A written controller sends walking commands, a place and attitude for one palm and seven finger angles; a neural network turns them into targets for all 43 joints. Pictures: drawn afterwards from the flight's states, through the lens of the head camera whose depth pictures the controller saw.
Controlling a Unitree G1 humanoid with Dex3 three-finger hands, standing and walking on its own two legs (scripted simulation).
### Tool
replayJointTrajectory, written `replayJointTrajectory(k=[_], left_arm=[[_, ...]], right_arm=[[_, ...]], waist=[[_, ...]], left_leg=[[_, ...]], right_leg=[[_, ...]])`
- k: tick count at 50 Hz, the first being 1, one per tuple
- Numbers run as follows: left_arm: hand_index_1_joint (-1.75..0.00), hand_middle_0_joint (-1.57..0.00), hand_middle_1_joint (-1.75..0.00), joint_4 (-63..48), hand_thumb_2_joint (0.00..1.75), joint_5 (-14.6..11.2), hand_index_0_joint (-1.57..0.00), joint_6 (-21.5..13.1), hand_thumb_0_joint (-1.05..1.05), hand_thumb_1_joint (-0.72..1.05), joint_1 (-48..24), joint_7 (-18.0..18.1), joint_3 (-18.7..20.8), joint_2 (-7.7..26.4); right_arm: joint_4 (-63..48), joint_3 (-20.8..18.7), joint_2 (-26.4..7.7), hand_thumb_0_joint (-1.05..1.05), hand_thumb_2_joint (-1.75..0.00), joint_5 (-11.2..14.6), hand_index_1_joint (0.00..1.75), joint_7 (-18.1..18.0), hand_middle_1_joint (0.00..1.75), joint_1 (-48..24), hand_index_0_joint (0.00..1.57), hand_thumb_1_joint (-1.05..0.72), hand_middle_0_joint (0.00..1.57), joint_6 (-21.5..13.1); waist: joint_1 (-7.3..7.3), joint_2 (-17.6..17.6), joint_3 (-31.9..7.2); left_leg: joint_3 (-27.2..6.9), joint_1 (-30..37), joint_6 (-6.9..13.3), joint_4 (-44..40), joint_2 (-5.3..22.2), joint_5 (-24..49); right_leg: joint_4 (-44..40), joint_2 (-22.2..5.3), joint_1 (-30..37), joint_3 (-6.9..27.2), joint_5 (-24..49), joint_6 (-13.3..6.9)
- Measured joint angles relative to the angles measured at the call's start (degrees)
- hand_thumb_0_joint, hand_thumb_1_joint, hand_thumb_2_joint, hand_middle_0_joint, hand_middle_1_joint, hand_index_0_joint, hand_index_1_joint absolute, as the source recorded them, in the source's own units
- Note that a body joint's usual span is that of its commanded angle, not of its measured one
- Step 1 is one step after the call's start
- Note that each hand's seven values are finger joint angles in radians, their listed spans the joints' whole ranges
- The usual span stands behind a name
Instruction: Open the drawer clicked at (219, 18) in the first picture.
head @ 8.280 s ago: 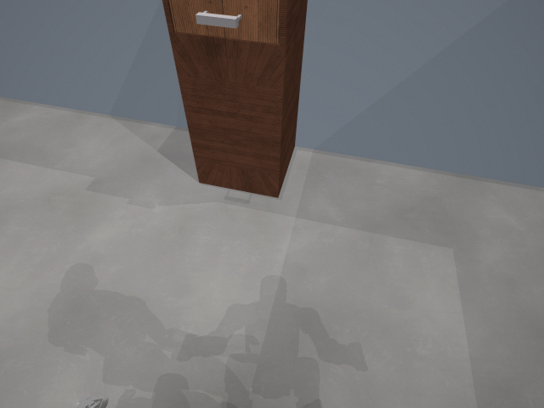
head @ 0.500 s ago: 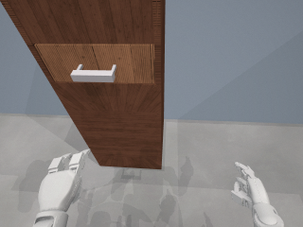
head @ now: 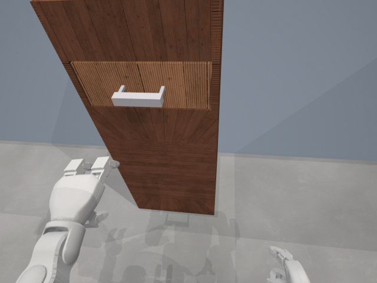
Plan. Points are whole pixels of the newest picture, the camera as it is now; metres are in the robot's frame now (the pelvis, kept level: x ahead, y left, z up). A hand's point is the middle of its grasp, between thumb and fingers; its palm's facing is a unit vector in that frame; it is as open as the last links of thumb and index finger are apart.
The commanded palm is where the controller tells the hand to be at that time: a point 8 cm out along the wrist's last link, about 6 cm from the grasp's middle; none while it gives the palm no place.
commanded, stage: raise the hand with hooked fingers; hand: left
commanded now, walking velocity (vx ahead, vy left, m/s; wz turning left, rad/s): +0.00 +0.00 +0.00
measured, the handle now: (140, 94) +0.56 +0.21 +0.09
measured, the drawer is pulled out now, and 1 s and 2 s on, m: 0.00 0.00 0.00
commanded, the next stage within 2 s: move the hooked fingers above the handle in 1.06 s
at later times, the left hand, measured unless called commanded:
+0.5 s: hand (74, 148) +0.29 +0.24 +0.17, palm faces +0.14 -0.03 -0.99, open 13.6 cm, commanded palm +0.26 +0.24 +0.23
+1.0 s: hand (75, 139) +0.30 +0.23 +0.20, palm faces +0.11 -0.04 -0.99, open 13.8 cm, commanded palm +0.26 +0.24 +0.26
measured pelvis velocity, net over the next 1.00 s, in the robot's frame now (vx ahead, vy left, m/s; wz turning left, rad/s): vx -0.01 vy -0.01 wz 0.02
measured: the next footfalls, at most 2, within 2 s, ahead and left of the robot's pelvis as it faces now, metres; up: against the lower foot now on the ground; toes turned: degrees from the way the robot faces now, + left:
none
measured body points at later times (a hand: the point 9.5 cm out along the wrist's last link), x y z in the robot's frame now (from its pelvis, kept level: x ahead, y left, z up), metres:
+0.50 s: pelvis +0.00 +0.00 +0.02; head +0.00 -0.05 +0.46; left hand +0.28 +0.24 +0.23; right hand +0.25 -0.20 -0.07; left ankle -0.04 +0.12 -0.73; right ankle +0.04 -0.13 -0.73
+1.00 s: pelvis -0.01 -0.01 +0.02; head -0.01 -0.05 +0.46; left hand +0.28 +0.23 +0.25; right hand +0.18 -0.24 -0.09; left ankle -0.03 +0.12 -0.73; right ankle +0.04 -0.13 -0.73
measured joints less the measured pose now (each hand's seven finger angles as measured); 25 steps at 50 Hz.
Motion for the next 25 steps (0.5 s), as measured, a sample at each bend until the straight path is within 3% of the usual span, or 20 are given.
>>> replayJointTrajectory(k=[5, 11, 25], left_arm=[[-0.88, -0.28, -0.88, -0.74, 0.51, -1.01, -0.28, -1.44, 0.0, 0.0, -1.29, -0.84, 0.84, 1.78], [-0.97, -0.3, -0.97, -0.12, 0.45, -2.6, -0.29, -0.68, 0.0, -0.14, -6.31, -2.89, 1.39, 3.27], [-1.16, -0.32, -1.16, 1.91, 0.33, -6.04, -0.31, 1.1, 0.0, -0.43, -20.39, -14.65, 1.36, 8.1]], right_arm=[[1.16, -1.85, -2.57, 0.01, -0.9, 0.58, 0.3, -0.61, 0.3, 0.52, 0.2, -0.9, 0.2, -0.3], [1.9, -3.38, -4.46, 0.01, -0.9, 1.4, 0.3, -1.17, 0.3, -1.59, 0.2, -0.91, 0.2, -0.65], [0.02, -1.02, -3.29, 0.01, -0.9, 2.58, 0.3, -0.31, 0.3, -6.92, 0.2, -0.91, 0.19, 0.82]], waist=[[0.59, 0.19, 1.04], [1.32, 0.48, 1.44], [1.99, 1.73, 1.3]], left_leg=[[-0.14, 2.59, 0.26, -3.1, -0.4, 1.39], [-0.81, 5.34, 0.3, -6.24, -0.73, 2.88], [-1.78, 10.16, -0.27, -12.23, -0.35, 6.0]], right_leg=[[-2.87, -0.3, 2.67, -0.21, 1.12, 0.31], [-5.72, -0.59, 5.65, -0.95, 2.14, 0.41], [-11.16, -0.09, 10.67, -2.17, 4.53, -0.06]])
